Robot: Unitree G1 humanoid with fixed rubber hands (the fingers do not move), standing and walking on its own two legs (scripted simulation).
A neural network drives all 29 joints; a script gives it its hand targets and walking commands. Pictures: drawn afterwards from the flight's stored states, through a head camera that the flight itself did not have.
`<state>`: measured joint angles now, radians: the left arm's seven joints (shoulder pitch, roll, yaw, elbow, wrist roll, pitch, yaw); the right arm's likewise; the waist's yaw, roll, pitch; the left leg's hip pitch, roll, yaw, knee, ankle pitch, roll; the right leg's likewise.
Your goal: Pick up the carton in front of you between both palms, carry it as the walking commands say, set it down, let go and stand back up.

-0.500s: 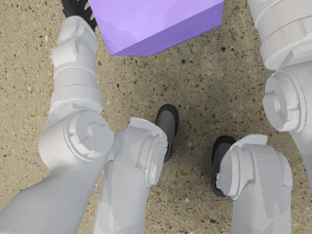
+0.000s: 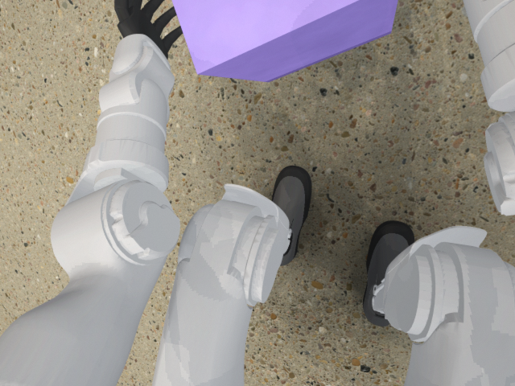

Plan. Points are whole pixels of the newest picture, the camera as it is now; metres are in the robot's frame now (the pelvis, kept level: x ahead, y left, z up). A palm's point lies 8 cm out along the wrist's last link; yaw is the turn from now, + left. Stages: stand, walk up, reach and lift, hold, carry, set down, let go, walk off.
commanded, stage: set down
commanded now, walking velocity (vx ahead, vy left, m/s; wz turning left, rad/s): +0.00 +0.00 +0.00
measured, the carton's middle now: out of the picture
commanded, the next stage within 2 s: let go in 1.10 s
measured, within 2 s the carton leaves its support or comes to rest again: neither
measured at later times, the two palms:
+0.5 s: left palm (50, 36) +0.48 +0.28 -0.05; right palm out of the picture +0.65 -0.06 -0.01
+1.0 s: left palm out of the picture +0.48 +0.28 +0.13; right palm out of the picture +0.67 -0.07 +0.14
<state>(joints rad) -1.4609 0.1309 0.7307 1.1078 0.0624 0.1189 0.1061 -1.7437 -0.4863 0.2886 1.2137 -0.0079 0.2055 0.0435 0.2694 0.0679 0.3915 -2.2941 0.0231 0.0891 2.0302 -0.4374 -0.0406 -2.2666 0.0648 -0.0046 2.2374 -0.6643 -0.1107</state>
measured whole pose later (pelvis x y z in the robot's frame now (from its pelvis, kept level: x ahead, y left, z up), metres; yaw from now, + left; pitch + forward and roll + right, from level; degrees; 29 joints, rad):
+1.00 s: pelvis +0.03 +0.00 +0.20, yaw -1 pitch +47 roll +6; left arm -1.09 0.02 0.52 0.53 -0.01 0.34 0.20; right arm -1.67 -0.51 0.14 1.15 0.01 0.37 0.14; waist 0.31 -0.10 0.04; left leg -1.83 -0.03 0.03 1.33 -0.33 -0.03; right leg -1.79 0.07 0.02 1.50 -0.52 -0.08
